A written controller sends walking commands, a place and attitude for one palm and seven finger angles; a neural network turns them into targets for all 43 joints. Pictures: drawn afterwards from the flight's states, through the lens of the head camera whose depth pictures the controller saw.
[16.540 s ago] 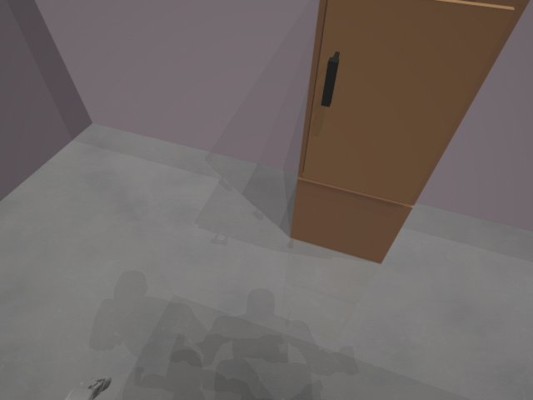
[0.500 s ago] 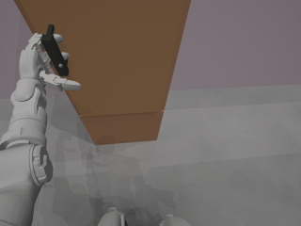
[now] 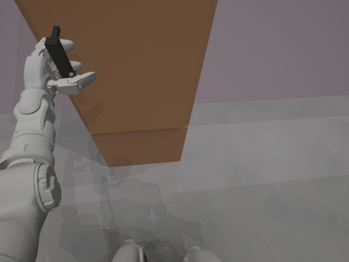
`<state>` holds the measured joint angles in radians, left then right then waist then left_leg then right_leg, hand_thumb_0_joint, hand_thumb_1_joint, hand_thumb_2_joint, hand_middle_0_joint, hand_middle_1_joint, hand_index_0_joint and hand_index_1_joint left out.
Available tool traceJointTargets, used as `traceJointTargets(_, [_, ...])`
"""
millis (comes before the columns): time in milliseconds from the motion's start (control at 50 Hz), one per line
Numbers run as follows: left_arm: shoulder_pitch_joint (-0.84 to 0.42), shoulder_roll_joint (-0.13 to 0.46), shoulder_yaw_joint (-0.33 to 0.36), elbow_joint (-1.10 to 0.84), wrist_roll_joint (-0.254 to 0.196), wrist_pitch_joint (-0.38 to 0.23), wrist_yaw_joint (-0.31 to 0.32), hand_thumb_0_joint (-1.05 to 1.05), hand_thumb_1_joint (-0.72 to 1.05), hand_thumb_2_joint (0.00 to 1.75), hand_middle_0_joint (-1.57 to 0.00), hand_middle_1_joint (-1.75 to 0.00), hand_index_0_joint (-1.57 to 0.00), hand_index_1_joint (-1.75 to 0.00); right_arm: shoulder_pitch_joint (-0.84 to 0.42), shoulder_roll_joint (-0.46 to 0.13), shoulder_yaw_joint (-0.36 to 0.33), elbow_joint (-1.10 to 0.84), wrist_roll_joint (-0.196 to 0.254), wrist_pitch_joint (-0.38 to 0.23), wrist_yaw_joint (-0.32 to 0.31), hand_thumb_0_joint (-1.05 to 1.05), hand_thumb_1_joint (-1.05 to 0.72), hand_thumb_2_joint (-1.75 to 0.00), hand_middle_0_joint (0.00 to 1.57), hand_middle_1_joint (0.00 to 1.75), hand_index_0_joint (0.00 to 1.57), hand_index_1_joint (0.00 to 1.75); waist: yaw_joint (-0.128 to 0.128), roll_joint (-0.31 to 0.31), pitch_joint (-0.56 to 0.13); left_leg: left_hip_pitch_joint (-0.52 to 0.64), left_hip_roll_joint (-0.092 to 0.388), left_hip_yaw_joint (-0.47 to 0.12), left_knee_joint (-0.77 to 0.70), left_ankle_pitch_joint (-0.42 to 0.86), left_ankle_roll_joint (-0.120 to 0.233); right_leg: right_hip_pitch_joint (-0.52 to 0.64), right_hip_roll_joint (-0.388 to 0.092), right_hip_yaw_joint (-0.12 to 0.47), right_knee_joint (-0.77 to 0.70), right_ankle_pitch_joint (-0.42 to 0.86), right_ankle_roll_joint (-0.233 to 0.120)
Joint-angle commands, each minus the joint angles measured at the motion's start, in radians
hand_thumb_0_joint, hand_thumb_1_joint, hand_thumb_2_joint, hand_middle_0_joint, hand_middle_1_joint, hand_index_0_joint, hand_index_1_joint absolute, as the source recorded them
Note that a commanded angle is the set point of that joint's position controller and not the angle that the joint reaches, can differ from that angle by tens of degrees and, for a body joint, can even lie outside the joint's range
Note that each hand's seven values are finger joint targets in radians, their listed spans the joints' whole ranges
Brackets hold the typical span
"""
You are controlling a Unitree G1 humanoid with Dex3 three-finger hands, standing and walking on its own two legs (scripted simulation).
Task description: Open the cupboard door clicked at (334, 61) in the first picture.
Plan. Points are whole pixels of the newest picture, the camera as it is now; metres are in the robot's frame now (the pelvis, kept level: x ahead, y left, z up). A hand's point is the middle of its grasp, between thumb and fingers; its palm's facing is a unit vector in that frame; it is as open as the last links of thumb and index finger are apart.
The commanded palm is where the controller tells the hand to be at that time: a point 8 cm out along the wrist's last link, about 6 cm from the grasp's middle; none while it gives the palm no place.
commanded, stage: close the thumb around the handle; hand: left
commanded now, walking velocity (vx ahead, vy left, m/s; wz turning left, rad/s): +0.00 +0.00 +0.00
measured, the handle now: (64, 57) +0.57 +0.21 +0.11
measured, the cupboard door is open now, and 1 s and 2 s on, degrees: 0 20 46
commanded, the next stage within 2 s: pull the door open along its arc in 0.32 s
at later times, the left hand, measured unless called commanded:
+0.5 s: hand (71, 75) +0.51 +0.19 +0.11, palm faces +0.03 -1.00 +0.00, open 5.8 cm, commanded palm +0.48 +0.24 +0.10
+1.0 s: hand (85, 115) +0.40 +0.15 +0.11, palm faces +0.13 -0.99 +0.08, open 6.2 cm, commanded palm +0.35 +0.21 +0.10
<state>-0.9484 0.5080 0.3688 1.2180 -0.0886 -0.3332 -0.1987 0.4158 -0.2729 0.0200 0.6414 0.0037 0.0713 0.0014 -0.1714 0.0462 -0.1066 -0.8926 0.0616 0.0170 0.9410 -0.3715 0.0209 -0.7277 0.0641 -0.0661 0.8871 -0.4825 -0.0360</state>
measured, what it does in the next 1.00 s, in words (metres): stands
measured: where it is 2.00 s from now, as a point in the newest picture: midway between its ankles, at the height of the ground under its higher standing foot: outside the picture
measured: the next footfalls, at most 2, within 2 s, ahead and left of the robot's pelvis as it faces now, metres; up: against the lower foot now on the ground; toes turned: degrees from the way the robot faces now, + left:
none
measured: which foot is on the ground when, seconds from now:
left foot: down 0.00-1.00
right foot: down 0.00-1.00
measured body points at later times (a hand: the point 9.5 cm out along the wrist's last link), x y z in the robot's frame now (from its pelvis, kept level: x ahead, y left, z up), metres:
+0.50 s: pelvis +0.00 +0.00 +0.00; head +0.11 +0.02 +0.44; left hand +0.50 +0.24 +0.11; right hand +0.00 -0.27 -0.11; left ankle +0.04 +0.11 -0.68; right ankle -0.04 -0.10 -0.68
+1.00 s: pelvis +0.02 +0.00 +0.02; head +0.06 -0.01 +0.47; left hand +0.39 +0.20 +0.10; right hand +0.12 -0.25 -0.09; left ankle +0.04 +0.11 -0.68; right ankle -0.04 -0.10 -0.68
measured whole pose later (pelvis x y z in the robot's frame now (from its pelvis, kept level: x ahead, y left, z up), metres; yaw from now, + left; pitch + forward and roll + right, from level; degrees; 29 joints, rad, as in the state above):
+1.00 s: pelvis +0.02 +0.00 +0.02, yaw -1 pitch +12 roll -1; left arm -0.30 0.14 0.21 0.48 -0.19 -0.25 0.02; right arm 0.33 -0.25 -0.01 0.55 0.03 0.06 0.03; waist -0.06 0.05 -0.15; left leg -0.66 0.05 0.07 0.83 -0.37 0.02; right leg -0.52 0.05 -0.01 0.79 -0.47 -0.03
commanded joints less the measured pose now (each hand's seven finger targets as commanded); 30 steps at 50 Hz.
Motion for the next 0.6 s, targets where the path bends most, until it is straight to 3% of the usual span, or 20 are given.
traceJointTargets(0, [-0.481,0.243,0.026,-0.221,-0.021,-0.083,-0.002,0.0,0.62,0.78,-0.38,-1.32,-0.38,-1.32,0.158,-0.179,-0.061,-0.044,-0.004,-0.02,-0.014,0.0,-0.9,-0.9,0.2,0.3,0.2,0.3,-0.02,0.077,-0.424,0.468,-0.034,-0.074,-0.049,0.312,0.026,-0.013,0.016,0.052,-0.119,0.375,0.025])
traceJointTargets(40, [-0.476,0.241,0.031,-0.224,-0.024,-0.087,-0.005,0.0,0.73,0.83,-0.39,-1.33,-0.39,-1.33,0.159,-0.179,-0.061,-0.044,-0.007,-0.022,-0.013,0.0,-0.9,-0.9,0.2,0.3,0.2,0.3,-0.016,0.081,-0.431,0.471,-0.037,-0.073,-0.045,0.321,0.028,-0.008,0.018,0.052,-0.117,0.386,0.023])
traceJointTargets(80, [-0.461,0.302,0.069,-0.215,-0.021,-0.08,-0.009,0.0,0.84,0.88,-0.4,-1.34,-0.4,-1.34,0.159,-0.183,-0.06,-0.046,-0.003,-0.019,-0.017,0.0,-0.9,-0.9,0.2,0.3,0.2,0.3,-0.007,0.068,-0.448,0.443,-0.037,-0.066,-0.045,0.32,0.029,0.029,0.015,0.06,-0.116,0.41,0.028])
traceJointTargets(100, [-0.456,0.288,0.054,-0.206,-0.02,-0.074,-0.012,0.0,0.9,0.9,-0.4,-1.35,-0.4,-1.35,0.158,-0.181,-0.058,-0.049,-0.001,-0.018,-0.017,0.0,-0.9,-0.9,0.2,0.3,0.2,0.3,-0.01,0.072,-0.433,0.437,-0.039,-0.064,-0.046,0.319,0.03,0.027,0.015,0.06,-0.118,0.413,0.028])
traceJointTargets(120, [-0.467,0.298,0.059,-0.221,-0.018,-0.074,-0.014,0.0,0.9,0.9,-0.4,-1.35,-0.4,-1.35,0.159,-0.181,-0.059,-0.05,-0.001,-0.017,-0.018,0.0,-0.9,-0.9,0.2,0.3,0.2,0.3,-0.009,0.075,-0.439,0.441,-0.036,-0.063,-0.045,0.315,0.029,0.025,0.014,0.059,-0.116,0.409,0.029])
traceJointTargets(160, [-0.471,0.257,0.035,-0.24,-0.02,-0.08,-0.017,0.0,0.9,0.9,-0.4,-1.35,-0.4,-1.35,0.156,-0.176,-0.061,-0.049,-0.002,-0.02,-0.016,0.0,-0.9,-0.9,0.2,0.3,0.2,0.3,-0.009,0.098,-0.459,0.479,-0.037,-0.065,-0.041,0.337,0.027,0.009,0.017,0.054,-0.114,0.414,0.027])
traceJointTargets(280, [-0.444,0.323,0.096,-0.236,-0.037,-0.072,-0.022,0.0,0.9,0.9,-0.4,-1.35,-0.4,-1.35,0.159,-0.183,-0.06,-0.052,-0.002,-0.014,-0.02,0.0,-0.9,-0.9,0.2,0.3,0.2,0.3,0.003,0.067,-0.45,0.446,-0.039,-0.06,-0.046,0.351,0.03,0.055,0.017,0.058,-0.116,0.45,0.029])
traceJointTargets(320, [-0.427,0.307,0.08,-0.219,-0.032,-0.062,-0.022,0.0,0.9,0.9,-0.4,-1.35,-0.4,-1.35,0.158,-0.18,-0.058,-0.057,0.001,-0.012,-0.019,0.0,-0.9,-0.9,0.2,0.3,0.2,0.3,-0.002,0.059,-0.421,0.426,-0.04,-0.056,-0.048,0.345,0.03,0.056,0.017,0.057,-0.117,0.455,0.03])
traceJointTargets(400, [-0.422,0.301,0.075,-0.252,-0.023,-0.074,-0.018,0.0,0.9,0.9,-0.4,-1.35,-0.4,-1.35,0.154,-0.178,-0.062,-0.062,-0.001,-0.009,-0.019,0.0,-0.9,-0.9,0.2,0.3,0.2,0.3,0.004,0.098,-0.445,0.471,-0.036,-0.062,-0.046,0.371,0.026,0.029,0.017,0.052,-0.11,0.447,0.027])
traceJointTargets(420, [-0.465,0.234,0.02,-0.254,-0.027,-0.073,-0.016,0.0,0.9,0.9,-0.4,-1.35,-0.4,-1.35,0.15,-0.172,-0.06,-0.057,-0.001,-0.011,-0.017,0.0,-0.9,-0.9,0.2,0.3,0.2,0.3,-0.022,0.098,-0.423,0.486,-0.034,-0.066,-0.045,0.364,0.025,-0.005,0.019,0.048,-0.115,0.429,0.028])
traceJointTargets(480, [-0.386,0.248,0.051,-0.266,-0.03,-0.079,-0.008,0.0,0.9,0.9,-0.4,-1.35,-0.4,-1.35,0.153,-0.178,-0.067,-0.062,-0.005,-0.01,-0.012,0.0,-0.9,-0.9,0.2,0.3,0.2,0.3,0.008,0.093,-0.449,0.511,-0.03,-0.071,-0.05,0.381,0.021,0.0,0.019,0.042,-0.11,0.422,0.023])
traceJointTargets(580, [-0.263,0.208,0.043,-0.339,-0.046,-0.084,-0.013,0.0,0.9,0.9,-0.4,-1.35,-0.4,-1.35,0.127,-0.17,-0.069,-0.089,0.0,-0.005,-0.005,0.0,-0.9,-0.9,0.2,0.3,0.2,0.3,0.049,0.086,-0.494,0.537,-0.034,-0.063,-0.059,0.437,0.018,0.059,0.022,0.038,-0.102,0.481,0.019])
